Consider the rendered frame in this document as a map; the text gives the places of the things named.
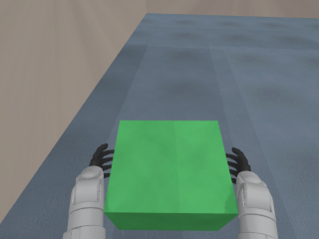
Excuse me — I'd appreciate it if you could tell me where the carton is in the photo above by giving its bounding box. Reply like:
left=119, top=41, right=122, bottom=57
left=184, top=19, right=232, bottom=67
left=104, top=120, right=238, bottom=231

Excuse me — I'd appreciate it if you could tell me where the robot left hand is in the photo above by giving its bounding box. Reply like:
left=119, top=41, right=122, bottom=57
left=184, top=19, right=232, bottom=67
left=89, top=143, right=115, bottom=178

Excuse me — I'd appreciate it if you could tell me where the left robot forearm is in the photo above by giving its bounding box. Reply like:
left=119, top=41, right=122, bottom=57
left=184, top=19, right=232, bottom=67
left=62, top=165, right=106, bottom=239

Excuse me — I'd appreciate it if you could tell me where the right robot forearm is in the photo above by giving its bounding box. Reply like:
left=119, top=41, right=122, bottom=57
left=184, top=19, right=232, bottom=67
left=235, top=170, right=278, bottom=239

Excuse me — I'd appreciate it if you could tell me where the robot right hand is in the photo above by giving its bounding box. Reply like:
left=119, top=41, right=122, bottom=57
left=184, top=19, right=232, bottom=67
left=225, top=147, right=251, bottom=184

